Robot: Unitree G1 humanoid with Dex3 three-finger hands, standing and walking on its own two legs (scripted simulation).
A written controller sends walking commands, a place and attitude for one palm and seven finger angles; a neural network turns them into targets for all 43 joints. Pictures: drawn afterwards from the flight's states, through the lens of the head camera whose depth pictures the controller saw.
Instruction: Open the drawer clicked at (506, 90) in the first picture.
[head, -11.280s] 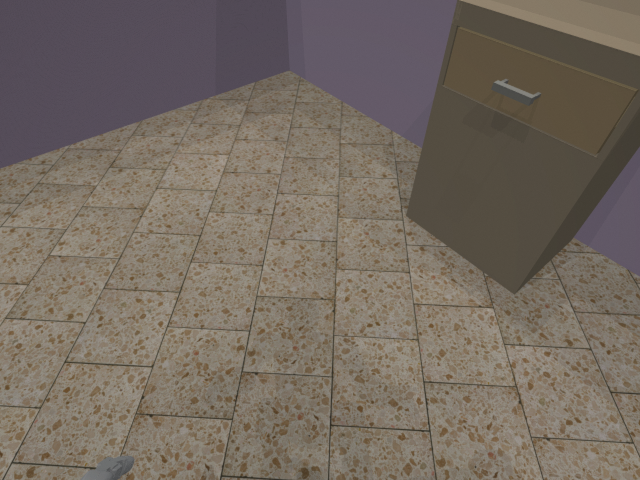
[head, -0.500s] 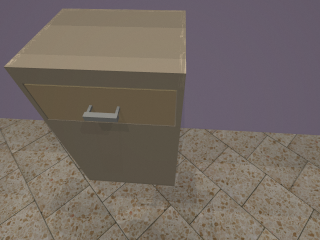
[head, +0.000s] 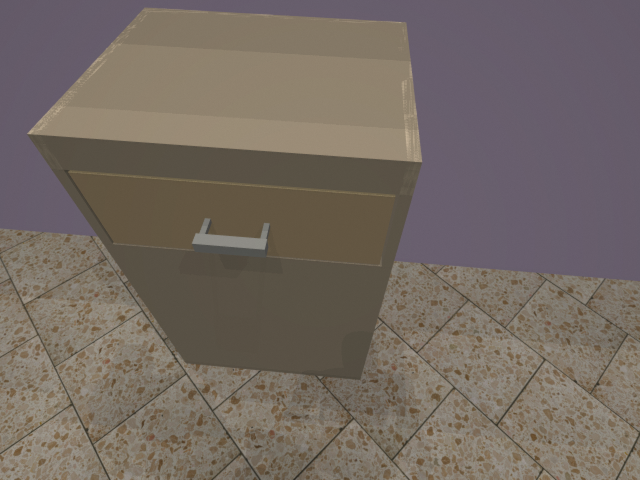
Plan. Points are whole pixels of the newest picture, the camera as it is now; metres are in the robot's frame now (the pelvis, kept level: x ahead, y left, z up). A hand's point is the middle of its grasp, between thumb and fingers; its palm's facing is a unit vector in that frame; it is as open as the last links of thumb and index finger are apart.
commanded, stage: come to a stop and stand still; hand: left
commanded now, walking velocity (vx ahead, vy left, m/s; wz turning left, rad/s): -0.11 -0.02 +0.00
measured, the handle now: (233, 235) +0.48 +0.18 -0.03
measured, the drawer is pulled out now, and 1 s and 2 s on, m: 0.00 0.00 0.00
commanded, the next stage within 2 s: look again from close up in 0.88 s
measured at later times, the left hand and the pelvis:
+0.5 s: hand out of the picture +0.01 +0.19 -0.16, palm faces -0.02 -0.97 -0.23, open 7.3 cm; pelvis -0.01 +0.02 +0.01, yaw -1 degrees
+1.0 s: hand out of the picture +0.00 +0.21 -0.16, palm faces -0.03 -0.98 -0.20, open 7.4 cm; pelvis -0.01 +0.04 +0.01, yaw -2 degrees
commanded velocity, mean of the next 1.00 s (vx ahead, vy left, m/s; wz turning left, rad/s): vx -0.02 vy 0.00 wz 0.00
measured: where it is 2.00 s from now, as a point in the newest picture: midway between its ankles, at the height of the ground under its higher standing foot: outside the picture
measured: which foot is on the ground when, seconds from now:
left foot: down 0.00-1.00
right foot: down 0.00-1.00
